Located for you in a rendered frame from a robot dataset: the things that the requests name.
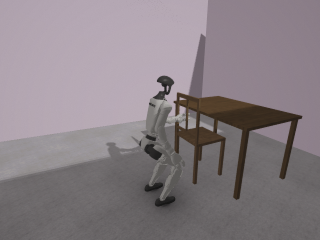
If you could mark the robot right shin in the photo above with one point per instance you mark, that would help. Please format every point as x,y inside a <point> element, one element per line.
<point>171,181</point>

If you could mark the table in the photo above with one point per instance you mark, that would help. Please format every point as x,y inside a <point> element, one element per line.
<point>247,117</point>

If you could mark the right robot upper arm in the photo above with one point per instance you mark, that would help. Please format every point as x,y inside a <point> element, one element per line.
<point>165,109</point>

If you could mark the robot left hand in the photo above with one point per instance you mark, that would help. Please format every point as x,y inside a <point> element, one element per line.
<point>180,117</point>

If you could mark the right robot forearm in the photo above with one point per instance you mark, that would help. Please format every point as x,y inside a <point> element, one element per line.
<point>164,141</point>

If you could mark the left robot forearm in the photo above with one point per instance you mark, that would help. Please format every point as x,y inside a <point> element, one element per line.
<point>171,120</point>

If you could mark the robot left foot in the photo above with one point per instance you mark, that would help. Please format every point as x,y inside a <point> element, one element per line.
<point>154,187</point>

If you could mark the robot right hand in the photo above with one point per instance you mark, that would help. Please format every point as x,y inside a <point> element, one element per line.
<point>176,158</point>

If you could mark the chair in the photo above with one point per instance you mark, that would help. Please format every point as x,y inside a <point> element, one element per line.
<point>198,136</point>

